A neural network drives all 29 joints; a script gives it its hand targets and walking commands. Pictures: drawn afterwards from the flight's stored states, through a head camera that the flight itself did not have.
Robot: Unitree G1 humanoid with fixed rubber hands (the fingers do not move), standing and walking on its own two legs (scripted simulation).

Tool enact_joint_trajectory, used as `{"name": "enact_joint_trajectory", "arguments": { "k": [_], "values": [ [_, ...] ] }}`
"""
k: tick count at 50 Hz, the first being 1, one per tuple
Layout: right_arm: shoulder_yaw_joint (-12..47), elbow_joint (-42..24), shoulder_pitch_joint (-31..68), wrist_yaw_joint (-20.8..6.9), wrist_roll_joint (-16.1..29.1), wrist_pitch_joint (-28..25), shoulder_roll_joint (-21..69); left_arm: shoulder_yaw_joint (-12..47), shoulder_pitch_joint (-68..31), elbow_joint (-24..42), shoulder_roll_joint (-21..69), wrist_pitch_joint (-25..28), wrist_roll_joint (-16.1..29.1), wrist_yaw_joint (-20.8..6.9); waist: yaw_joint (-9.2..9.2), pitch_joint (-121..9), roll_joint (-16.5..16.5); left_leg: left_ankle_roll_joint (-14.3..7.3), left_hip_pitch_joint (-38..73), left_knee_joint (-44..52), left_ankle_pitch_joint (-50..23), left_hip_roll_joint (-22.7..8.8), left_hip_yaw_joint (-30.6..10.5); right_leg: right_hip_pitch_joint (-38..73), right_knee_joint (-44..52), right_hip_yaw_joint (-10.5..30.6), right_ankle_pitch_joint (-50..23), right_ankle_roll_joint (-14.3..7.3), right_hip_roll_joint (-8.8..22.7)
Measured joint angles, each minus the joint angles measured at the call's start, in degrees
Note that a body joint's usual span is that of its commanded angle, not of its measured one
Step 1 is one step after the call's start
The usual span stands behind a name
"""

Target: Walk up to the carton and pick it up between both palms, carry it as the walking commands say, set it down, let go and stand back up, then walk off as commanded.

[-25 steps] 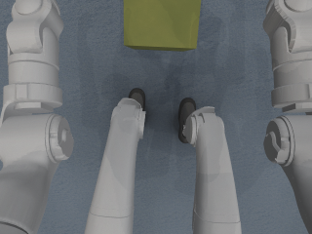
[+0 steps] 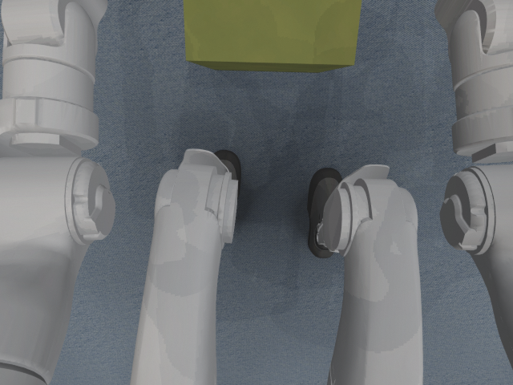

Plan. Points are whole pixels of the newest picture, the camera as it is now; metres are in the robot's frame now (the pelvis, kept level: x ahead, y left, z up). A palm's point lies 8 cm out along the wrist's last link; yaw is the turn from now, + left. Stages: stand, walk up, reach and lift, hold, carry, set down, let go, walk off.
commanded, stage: reach and lift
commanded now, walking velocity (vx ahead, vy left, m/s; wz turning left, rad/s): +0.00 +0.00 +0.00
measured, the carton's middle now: out of the picture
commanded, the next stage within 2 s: none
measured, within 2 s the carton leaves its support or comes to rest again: leaves its support in 1.98 s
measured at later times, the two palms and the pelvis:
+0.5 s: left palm out of the picture +0.53 +0.23 -0.27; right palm out of the picture +0.56 -0.14 -0.26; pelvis +0.01 +0.00 -0.09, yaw +0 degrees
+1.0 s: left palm out of the picture +0.52 +0.22 -0.27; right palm out of the picture +0.56 -0.13 -0.26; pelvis +0.01 -0.01 -0.09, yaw +0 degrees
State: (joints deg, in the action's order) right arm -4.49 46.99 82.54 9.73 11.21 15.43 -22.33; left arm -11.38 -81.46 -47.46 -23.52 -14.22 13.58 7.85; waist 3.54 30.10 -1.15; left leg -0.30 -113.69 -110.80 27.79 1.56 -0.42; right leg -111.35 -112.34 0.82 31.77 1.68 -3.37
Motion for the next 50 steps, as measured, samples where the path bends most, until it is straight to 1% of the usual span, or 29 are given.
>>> {"name": "enact_joint_trajectory", "arguments": {
  "k": [4, 10, 12, 15, 18, 23, 25, 28, 30, 33, 36, 39, 42, 44, 50],
  "values": [
    [-0.58, 2.66, 0.33, -0.7, -0.76, -2.06, 0.2, 0.73, 1.21, -2.06, 0.1, 2.15, -0.71, -0.52, -0.18, -0.1, -0.49, -0.02, -2.0, -3.59, 1.26, 0.06, 0.05, -1.75, -3.53, -0.12, 1.45, 0.13, 0.01],
    [-1.03, 5.12, -0.91, -1.7, -0.03, -4.65, 0.67, 2.97, 3.36, -2.24, 2.21, 4.25, -0.99, -0.69, 0.46, -0.05, -0.12, -0.05, -5.73, -8.19, 1.75, 0.31, -0.28, -4.95, -7.9, -0.69, 2.33, 0.27, 0.16],
    [-0.97, 7.79, -0.3, -1.98, -0.18, -5.16, 1.19, 3.19, 2.44, -4.86, 2.49, 4.64, -1.22, -0.62, 0.51, -0.09, -0.21, -0.01, -7.16, -9.38, 1.55, 0.29, -0.25, -6.39, -9.15, -0.72, 2.17, 0.31, 0.11],
    [-1.11, 9.16, -0.07, -2.07, -0.32, -5.59, 2.03, 2.66, 1.56, -6.26, 2.49, 5.02, -1.35, -0.4, 0.33, -0.03, -0.41, 0.15, -9.43, -11.03, 1.08, 0.37, -0.27, -8.66, -10.95, -0.83, 1.85, 0.29, 0.14],
    [-0.79, 11.24, 0.75, -2.11, -0.01, -6.48, 2.35, 3.35, 0.42, -8.48, 1.7, 6.05, -0.78, -0.39, 0.2, -0.03, -0.61, 0.3, -11.48, -12.77, 0.77, 0.26, -0.3, -10.81, -12.78, -0.95, 1.55, 0.2, -0.01],
    [0.65, 14.75, 2.35, -2.22, 1.11, -7.9, 1.58, 4.54, -0.54, -14.19, 1.14, 7.43, 0.26, -0.9, 0.14, -0.09, 1.31, -0.07, -12.87, -15.72, 1.6, -0.56, 0.49, -12.61, -15.81, -0.3, 1.95, 0.64, -0.8],
    [1.64, 14.6, 2.34, -2.17, 1.32, -8.48, 1.04, 4.41, -0.97, -15.55, 1.03, 8.22, 1.42, -1.19, -0.05, -0.09, 1.68, -0.12, -13.29, -16.47, 1.89, -0.77, 0.96, -13.33, -16.85, 0.13, 2.24, 0.71, -0.99],
    [3.31, 13.64, 1.51, -2.12, 1.68, -9.3, 0.88, 3.78, -0.96, -15.79, 0.78, 9.41, 2.71, -1.49, -0.71, -0.08, 1.43, 0.04, -13.4, -17.24, 2.44, -0.77, 1.27, -13.73, -18.04, 0.36, 2.84, 0.47, -0.96],
    [4.29, 13.53, 1.01, -1.93, 2.08, -9.2, 1.11, 3.74, -1.21, -16.09, 0.39, 9.89, 3.42, -1.69, -1.08, -0.09, 0.49, 0.33, -13.19, -17.57, 2.95, -0.86, 1.23, -13.81, -18.54, 0.29, 3.24, 0.13, -1.04],
    [5.34, 12.3, 0.31, -1.77, 2.75, -8.83, 1.98, 3.18, -1.61, -16.64, -0.35, 10.51, 3.14, -1.98, -1.4, -0.12, -1.18, 0.81, -12.96, -17.76, 3.67, -1.23, 0.76, -14.01, -18.6, -0.19, 3.37, -0.37, -1.4],
    [5.66, 11.2, 0.21, -1.72, 3.7, -8.69, 2.25, 2.4, -1.32, -16.6, -0.25, 10.77, 1.43, -2.07, -1.0, -0.11, -1.73, 1.15, -12.89, -17.79, 4.11, -1.51, 0.12, -14.08, -18.27, -0.82, 3.32, -0.74, -1.68],
    [5.21, 10.67, 0.69, -1.47, 3.6, -8.77, 1.85, 2.38, -0.23, -15.4, 0.13, 10.97, 0.51, -2.12, -0.19, -0.09, -1.16, 1.34, -12.85, -17.57, 4.12, -1.48, -0.06, -14.05, -18.01, -0.99, 3.28, -0.94, -1.65],
    [5.31, 10.03, 1.14, -1.04, 2.99, -8.8, 1.57, 2.99, 1.48, -13.32, 0.15, 11.14, 2.0, -2.36, -0.05, -0.09, -0.57, 1.37, -12.73, -17.15, 3.73, -1.15, 0.26, -13.88, -17.96, -0.67, 3.29, -0.97, -1.32],
    [5.12, 10.39, 1.53, -0.89, 2.45, -8.84, 1.91, 3.35, 1.71, -13.63, -0.06, 11.14, 2.48, -2.63, -0.14, -0.13, -0.68, 1.35, -12.65, -16.87, 3.41, -1.08, 0.45, -13.86, -17.84, -0.48, 3.09, -0.91, -1.24],
    [4.35, 12.98, 2.67, -1.13, 1.84, -7.96, 3.4, 4.55, 0.66, -13.99, 0.38, 10.15, 2.05, -2.63, -0.08, -0.12, -1.19, 0.93, -12.78, -16.15, 2.53, -1.39, 0.53, -13.9, -16.79, -0.33, 1.96, -0.44, -1.56]
  ]
}}
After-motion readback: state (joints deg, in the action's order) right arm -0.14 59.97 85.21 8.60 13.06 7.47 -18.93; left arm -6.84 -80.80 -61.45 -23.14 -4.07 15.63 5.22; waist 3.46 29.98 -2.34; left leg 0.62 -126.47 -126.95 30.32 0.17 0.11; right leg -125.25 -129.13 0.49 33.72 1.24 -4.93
